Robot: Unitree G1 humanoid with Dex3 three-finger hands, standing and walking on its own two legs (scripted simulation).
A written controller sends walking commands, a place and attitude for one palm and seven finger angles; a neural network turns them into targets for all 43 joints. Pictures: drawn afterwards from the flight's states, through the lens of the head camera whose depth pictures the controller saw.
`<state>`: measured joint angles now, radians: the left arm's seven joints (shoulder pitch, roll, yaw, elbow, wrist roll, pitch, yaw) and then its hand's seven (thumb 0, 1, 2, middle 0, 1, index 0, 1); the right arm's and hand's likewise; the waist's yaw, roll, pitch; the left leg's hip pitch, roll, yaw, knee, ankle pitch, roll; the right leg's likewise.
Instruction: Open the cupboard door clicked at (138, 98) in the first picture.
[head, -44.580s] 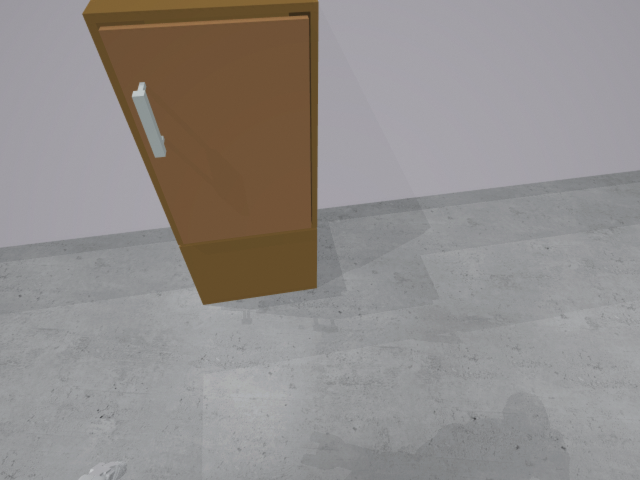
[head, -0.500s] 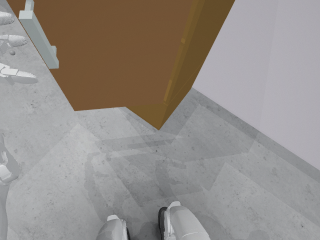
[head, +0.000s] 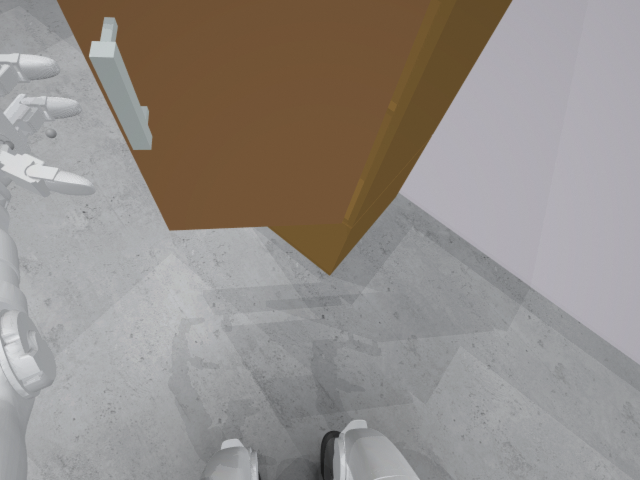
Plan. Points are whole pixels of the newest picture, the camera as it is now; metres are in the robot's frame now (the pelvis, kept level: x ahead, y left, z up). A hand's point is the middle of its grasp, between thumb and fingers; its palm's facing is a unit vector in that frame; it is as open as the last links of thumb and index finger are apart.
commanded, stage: move the hooked fingers beside the handle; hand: left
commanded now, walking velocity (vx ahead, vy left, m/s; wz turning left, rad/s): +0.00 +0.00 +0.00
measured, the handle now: (127, 89) +0.56 +0.20 +0.08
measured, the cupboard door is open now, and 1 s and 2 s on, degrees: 45 45 45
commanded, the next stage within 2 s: slide the fingers in behind the handle in 0.26 s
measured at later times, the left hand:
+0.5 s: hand (66, 133) +0.49 +0.25 +0.08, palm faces +0.02 -1.00 -0.02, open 14.0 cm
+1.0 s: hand (98, 130) +0.50 +0.23 +0.07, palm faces +0.02 -1.00 -0.01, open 14.0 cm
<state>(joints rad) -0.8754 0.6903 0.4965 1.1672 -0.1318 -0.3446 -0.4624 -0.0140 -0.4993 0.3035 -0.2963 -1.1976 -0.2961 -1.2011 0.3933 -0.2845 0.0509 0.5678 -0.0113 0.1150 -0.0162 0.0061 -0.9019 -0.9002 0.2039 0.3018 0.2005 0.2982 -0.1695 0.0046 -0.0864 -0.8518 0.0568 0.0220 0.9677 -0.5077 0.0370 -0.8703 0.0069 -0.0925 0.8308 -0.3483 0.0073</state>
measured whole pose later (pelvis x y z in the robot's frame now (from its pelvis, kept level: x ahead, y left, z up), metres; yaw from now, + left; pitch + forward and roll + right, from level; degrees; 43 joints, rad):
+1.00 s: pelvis -0.01 +0.00 +0.00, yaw +0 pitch +22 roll -4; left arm -0.90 0.61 0.45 1.16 -0.11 -0.36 -0.34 -0.01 -0.50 0.30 -0.30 -1.20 -0.30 -1.20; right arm 0.42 -0.27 0.06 0.58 -0.02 0.10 0.00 0.01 -0.90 -0.90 0.20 0.30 0.20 0.30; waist -0.18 0.02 -0.08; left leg -0.87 0.05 0.03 0.98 -0.50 0.03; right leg -0.90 0.01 -0.08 0.86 -0.35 0.00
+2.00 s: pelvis -0.01 -0.01 -0.01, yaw +0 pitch +22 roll -3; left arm -0.95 0.52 0.39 1.19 -0.08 -0.39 -0.22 -0.01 -0.50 0.30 -0.30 -1.20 -0.30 -1.20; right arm 0.43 -0.27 0.04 0.60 -0.03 0.07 0.01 0.01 -0.90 -0.90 0.20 0.30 0.20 0.30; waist -0.19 0.03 -0.08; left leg -0.88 0.05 0.03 0.98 -0.49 0.03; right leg -0.92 0.00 -0.08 0.88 -0.35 -0.01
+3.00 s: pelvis -0.01 -0.01 +0.00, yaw +0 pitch +22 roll -3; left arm -0.91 0.49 0.40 1.15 -0.09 -0.40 -0.20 0.01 0.74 0.83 -0.37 -1.35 -0.37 -1.35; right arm 0.42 -0.26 0.04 0.60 -0.03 0.07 0.01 0.01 -0.90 -0.90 0.20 0.30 0.20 0.30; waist -0.18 0.03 -0.09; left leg -0.86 0.05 0.03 0.97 -0.50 0.03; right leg -0.91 0.00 -0.07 0.88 -0.36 0.00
